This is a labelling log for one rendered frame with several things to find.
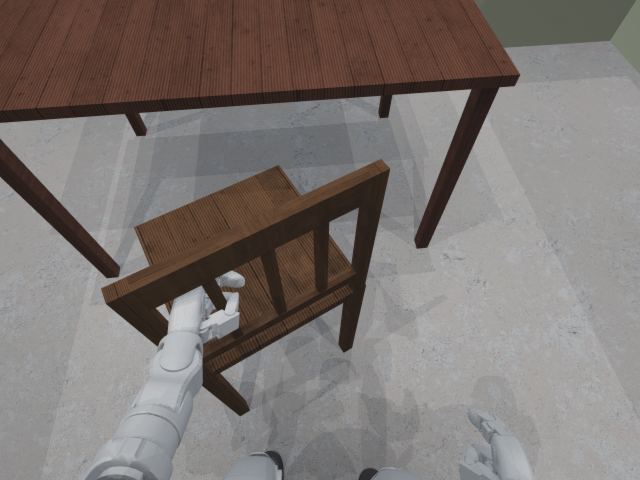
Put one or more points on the chair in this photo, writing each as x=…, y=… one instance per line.
x=278, y=240

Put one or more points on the left robot hand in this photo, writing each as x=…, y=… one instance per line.
x=190, y=309

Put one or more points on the robot left shin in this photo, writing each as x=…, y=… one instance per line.
x=261, y=454

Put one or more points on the right robot hand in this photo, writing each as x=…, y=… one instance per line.
x=506, y=460

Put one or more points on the table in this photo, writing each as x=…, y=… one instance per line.
x=81, y=58

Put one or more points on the left robot forearm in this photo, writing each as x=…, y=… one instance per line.
x=146, y=440

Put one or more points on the robot left thigh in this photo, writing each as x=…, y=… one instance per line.
x=253, y=468

